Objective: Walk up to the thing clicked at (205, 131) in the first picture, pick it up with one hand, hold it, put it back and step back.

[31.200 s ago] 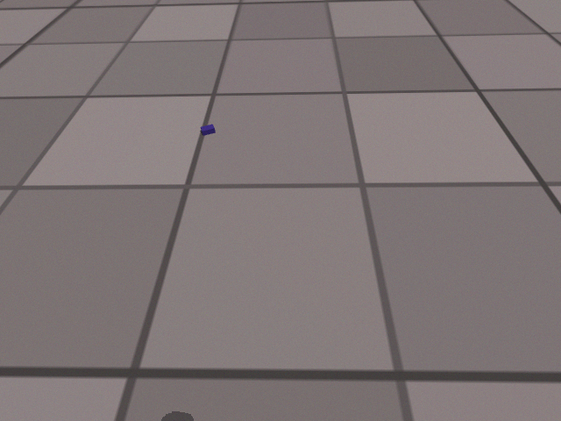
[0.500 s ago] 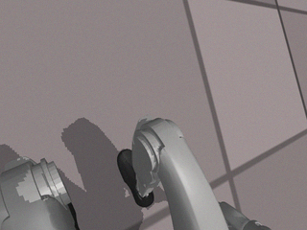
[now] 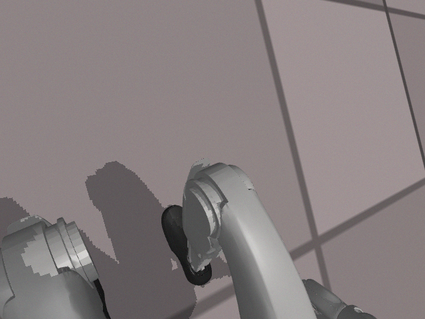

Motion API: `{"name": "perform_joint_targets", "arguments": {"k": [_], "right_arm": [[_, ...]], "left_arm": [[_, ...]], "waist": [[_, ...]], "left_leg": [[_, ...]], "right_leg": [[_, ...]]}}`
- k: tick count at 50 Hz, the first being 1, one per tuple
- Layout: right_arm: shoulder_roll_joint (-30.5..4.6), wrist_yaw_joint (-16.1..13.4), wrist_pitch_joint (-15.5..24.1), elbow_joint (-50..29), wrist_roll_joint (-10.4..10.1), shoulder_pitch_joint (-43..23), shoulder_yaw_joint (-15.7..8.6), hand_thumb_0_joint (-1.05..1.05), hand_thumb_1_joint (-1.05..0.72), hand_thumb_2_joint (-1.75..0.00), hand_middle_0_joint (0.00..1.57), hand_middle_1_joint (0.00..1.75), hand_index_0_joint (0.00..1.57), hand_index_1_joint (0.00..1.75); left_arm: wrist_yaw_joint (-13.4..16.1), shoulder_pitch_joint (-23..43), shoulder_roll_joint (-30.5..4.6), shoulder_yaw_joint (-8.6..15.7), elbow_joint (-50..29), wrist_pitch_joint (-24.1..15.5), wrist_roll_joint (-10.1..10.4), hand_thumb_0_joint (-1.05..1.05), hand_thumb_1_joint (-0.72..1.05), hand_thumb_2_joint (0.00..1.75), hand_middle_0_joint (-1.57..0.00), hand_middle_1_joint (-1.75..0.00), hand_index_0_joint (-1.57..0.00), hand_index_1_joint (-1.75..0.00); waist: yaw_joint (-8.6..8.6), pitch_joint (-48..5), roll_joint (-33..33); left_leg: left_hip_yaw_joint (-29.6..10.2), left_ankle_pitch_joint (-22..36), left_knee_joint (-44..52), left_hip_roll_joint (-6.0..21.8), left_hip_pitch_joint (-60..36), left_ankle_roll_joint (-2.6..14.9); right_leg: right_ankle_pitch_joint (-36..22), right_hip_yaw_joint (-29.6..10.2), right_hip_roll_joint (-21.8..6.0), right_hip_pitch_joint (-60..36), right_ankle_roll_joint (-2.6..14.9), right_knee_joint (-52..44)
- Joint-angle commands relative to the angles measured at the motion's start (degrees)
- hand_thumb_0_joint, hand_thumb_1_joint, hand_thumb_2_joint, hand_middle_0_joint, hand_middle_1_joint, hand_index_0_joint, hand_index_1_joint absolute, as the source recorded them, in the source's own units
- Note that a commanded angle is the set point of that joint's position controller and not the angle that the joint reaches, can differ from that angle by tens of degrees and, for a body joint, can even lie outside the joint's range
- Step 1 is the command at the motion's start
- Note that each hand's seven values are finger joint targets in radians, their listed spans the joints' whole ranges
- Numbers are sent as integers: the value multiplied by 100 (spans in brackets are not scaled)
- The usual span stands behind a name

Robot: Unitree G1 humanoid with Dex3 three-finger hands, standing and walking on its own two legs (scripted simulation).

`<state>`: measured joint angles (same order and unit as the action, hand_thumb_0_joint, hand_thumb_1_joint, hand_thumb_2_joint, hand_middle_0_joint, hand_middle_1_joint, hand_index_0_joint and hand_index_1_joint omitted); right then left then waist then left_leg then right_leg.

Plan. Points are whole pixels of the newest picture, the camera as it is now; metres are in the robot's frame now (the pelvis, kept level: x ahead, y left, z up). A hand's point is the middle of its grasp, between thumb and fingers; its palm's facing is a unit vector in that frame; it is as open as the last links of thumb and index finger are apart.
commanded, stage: open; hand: left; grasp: from above
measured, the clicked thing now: out of the picture +0.44 +0.35 -0.29
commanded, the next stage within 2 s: withdraw in 0.08 s
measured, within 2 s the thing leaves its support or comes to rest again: neither
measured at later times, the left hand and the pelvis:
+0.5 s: hand out of the picture +0.46 +0.36 -0.20, palm faces -0.31 -0.16 -0.94, open 12.3 cm; pelvis +0.01 +0.00 +0.01, yaw +1 degrees
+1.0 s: hand out of the picture +0.41 +0.35 -0.11, palm faces -0.47 -0.13 -0.87, open 12.7 cm; pelvis -0.01 -0.01 +0.04, yaw +8 degrees
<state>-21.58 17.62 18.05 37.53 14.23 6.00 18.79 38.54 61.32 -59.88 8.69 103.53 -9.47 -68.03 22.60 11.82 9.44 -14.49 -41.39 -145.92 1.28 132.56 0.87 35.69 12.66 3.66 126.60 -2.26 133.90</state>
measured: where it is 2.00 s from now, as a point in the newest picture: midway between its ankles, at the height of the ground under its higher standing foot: (147, 288)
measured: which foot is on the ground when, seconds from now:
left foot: down 0.00-1.00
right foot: down 0.00-1.00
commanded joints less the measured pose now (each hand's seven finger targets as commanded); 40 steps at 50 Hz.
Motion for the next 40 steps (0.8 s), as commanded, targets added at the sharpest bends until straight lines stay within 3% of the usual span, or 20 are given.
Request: {"name": "perform_joint_targets", "arguments": {"k": [1, 12, 14, 15, 16, 17, 18, 20, 21, 22, 26, 27, 28, 29, 30, 32, 34, 35, 36, 40], "right_arm": [[-1918, -70, -9, 126, -51, 1119, -530, 0, -88, -90, 20, 30, 20, 30], [-1963, -125, -11, -23, -81, 1035, -561, 0, -90, -90, 20, 30, 20, 30], [-2006, -125, -34, 86, -117, 1175, -624, 0, -90, -90, 20, 30, 20, 30], [-1909, -134, -16, 59, -128, 974, -627, 0, -90, -90, 20, 30, 20, 30], [-1964, -164, -70, 168, -118, 1101, -727, 0, -90, -90, 20, 30, 20, 30], [-1856, -136, -82, 44, -161, 1074, -741, 0, -90, -90, 20, 30, 20, 30], [-1864, -122, -112, 206, -163, 1174, -821, 0, -90, -90, 20, 30, 20, 30], [-1751, -99, -201, 230, -252, 1065, -999, 0, -90, -90, 20, 30, 20, 30], [-1654, -91, -268, 133, -303, 1006, -1038, 0, -90, -90, 20, 30, 20, 30], [-1743, -109, -374, 339, -335, 1283, -1213, 0, -90, -90, 20, 30, 20, 30], [-1455, -101, -712, 97, -567, 1240, -1473, 0, -90, -90, 20, 30, 20, 30], [-1508, -137, -799, 171, -595, 1403, -1573, 0, -90, -90, 20, 30, 20, 30], [-1435, -161, -875, 84, -663, 1383, -1622, 0, -90, -90, 20, 30, 20, 30], [-1444, -209, -968, 164, -706, 1475, -1726, 0, -90, -90, 20, 30, 20, 30], [-1357, -236, -1036, 57, -755, 1478, -1745, 0, -90, -90, 20, 30, 20, 30], [-1289, -355, -1171, 93, -835, 1562, -1801, 0, -90, -90, 20, 30, 20, 30], [-1271, -492, -1304, 126, -883, 1587, -1875, 0, -90, -90, 20, 30, 20, 30], [-1166, -556, -1334, 15, -881, 1492, -1826, 0, -89, -90, 20, 30, 20, 30], [-1126, -624, -1367, 8, -885, 1437, -1827, 0, -89, -90, 20, 30, 20, 30], [-1005, -883, -1451, -39, -882, 1264, -1762, 0, -88, -90, 20, 30, 20, 30]], "left_arm": [[207, 1292, -1313, -11, -496, -25, 36, 0, -20, 76, -36, -74, -35, -74], [143, 1569, -1267, -175, -831, -6, 59, 0, -19, 74, -36, -68, -36, -69], [133, 1561, -1647, 133, -1146, 13, 25, 0, -17, 72, -38, -65, -38, -66], [53, 1517, -1302, -141, -1197, 38, 32, 0, -18, 72, -39, -65, -38, -66], [57, 1344, -1694, 209, -1406, 67, 8, 0, -20, 73, -37, -66, -36, -67], [-52, 1480, -1477, 45, -1847, 78, -45, 0, -19, 73, -38, -65, -36, -67], [-126, 1420, -1655, 248, -2071, 99, -33, 0, -19, 73, -37, -66, -36, -67], [-385, 883, -1424, 198, -2359, 161, 9, 0, -23, 76, -34, -67, -33, -69], [-557, 907, -963, -100, -2658, 176, 21, 0, -25, 77, -33, -70, -31, -71], [-649, 441, -1410, 386, -2520, 241, 3, 0, -27, 79, -30, -72, -29, -73], [-1420, 371, -95, -319, -3460, 292, 243, 0, -28, 82, -29, -75, -28, -76], [-1553, 223, -232, -163, -3517, 318, 281, 0, -30, 83, -26, -78, -25, -79], [-1734, 159, 69, -393, -3737, 323, 316, 0, -31, 84, -26, -78, -25, -79], [-1870, 169, 191, -402, -3795, 315, 345, 0, -30, 84, -27, -77, -26, -78], [-2022, 430, 586, -712, -4067, 284, 408, 0, -30, 83, -28, -76, -27, -78], [-2176, 783, 752, -827, -4267, 252, 492, 0, -31, 84, -28, -77, -26, -79], [-2235, 567, 393, -584, -3884, 247, 426, 0, -30, 84, -29, -77, -27, -79], [-2297, 760, 744, -867, -4124, 198, 405, 0, -28, 83, -30, -75, -28, -77], [-2319, 891, 816, -866, -4009, 163, 393, 0, -27, 83, -30, -75, -29, -77], [-2320, 794, 558, -762, -3466, 47, 257, 0, -28, 84, -28, -78, -27, -79]], "waist": [[353, -3471, -3109], [326, -3587, -3312], [214, -3850, -3561], [159, -3860, -3761], [36, -4244, -3916], [-21, -4485, -4132], [-70, -4708, -4290], [-362, -4897, -4490], [-392, -4884, -4449], [-466, -4916, -4263], [-595, -4952, -3719], [-638, -4962, -3594], [-692, -5065, -3426], [-653, -5084, -3265], [-540, -5075, -3100], [-526, -4930, -2685], [-616, -4645, -2358], [-609, -4603, -2263], [-597, -4547, -2218], [-697, -4253, -1865]], "left_leg": [[377, 1186, 1596, 206, -2517, -67], [352, 1039, 1713, 212, -2702, -86], [315, 1285, 1755, 217, -2926, -127], [338, 1271, 1816, 219, -3096, -182], [359, 1519, 1806, 222, -3253, -183], [364, 1761, 1787, 209, -3456, -212], [368, 1898, 1789, 205, -3579, -229], [453, 2116, 1825, 175, -3688, -256], [541, 2109, 1853, 131, -3498, -216], [596, 2092, 1885, 117, -3360, -187], [769, 1611, 2079, 38, -2924, -43], [762, 1511, 2178, 20, -2903, -34], [748, 1468, 2273, 8, -2955, -35], [727, 1375, 2348, -1, -2978, -33], [707, 1304, 2422, -15, -3043, -19], [715, 992, 2500, -68, -2852, 28], [800, 567, 2552, -102, -2497, 63], [871, 643, 2571, -140, -2546, 64], [880, 513, 2600, -180, -2463, 62], [1001, 316, 2668, -225, -2282, 92]], "right_leg": [[-1290, 393, 253, -2151, 322, -1082], [-1145, 390, 264, -2069, 351, -1117], [-1285, 410, 207, -2031, 357, -1007], [-1266, 377, 196, -1969, 391, -956], [-1458, 385, 239, -2139, 384, -1003], [-1589, 360, 215, -2045, 410, -928], [-1659, 375, 174, -2034, 413, -850], [-1663, 306, 170, -1853, 447, -819], [-1657, 253, 195, -1835, 452, -943], [-1702, 212, 182, -1970, 445, -977], [-1391, 5, 161, -1856, 452, -1298], [-1302, -9, 138, -1859, 454, -1324], [-1258, -37, 121, -1842, 461, -1366], [-1195, -45, 101, -1806, 473, -1427], [-1164, -71, 97, -1829, 471, -1542], [-936, -141, 70, -1748, 477, -1689], [-399, -323, 88, -1837, 508, -1842], [-455, -320, 66, -1823, 507, -1956], [-302, -326, 50, -1738, 525, -1956], [46, -470, 23, -1763, 518, -2075]]}}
